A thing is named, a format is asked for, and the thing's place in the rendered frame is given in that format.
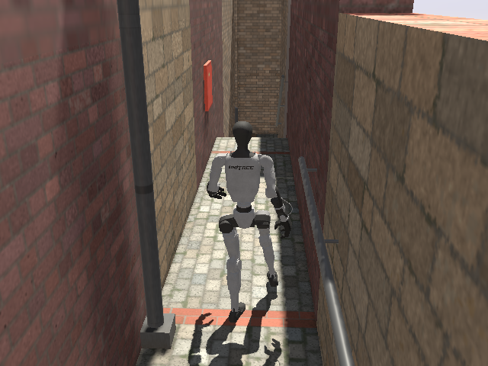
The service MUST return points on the robot right hand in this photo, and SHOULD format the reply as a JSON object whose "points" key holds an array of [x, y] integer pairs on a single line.
{"points": [[287, 227]]}

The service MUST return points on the robot left upper arm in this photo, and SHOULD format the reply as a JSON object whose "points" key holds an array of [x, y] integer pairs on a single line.
{"points": [[215, 171]]}

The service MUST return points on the left robot forearm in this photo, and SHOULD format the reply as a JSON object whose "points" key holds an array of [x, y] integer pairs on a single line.
{"points": [[210, 192]]}

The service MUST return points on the robot torso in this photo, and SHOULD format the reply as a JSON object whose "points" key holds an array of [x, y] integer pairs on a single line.
{"points": [[242, 183]]}

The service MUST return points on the robot left hand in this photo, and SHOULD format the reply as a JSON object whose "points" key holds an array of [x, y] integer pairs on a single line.
{"points": [[219, 193]]}

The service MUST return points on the robot right upper arm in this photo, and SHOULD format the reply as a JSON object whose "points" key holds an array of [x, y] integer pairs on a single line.
{"points": [[269, 174]]}

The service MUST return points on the robot left shin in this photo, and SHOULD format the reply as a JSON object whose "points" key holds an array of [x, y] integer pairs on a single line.
{"points": [[234, 285]]}

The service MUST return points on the right robot forearm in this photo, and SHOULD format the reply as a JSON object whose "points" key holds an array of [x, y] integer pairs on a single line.
{"points": [[279, 206]]}

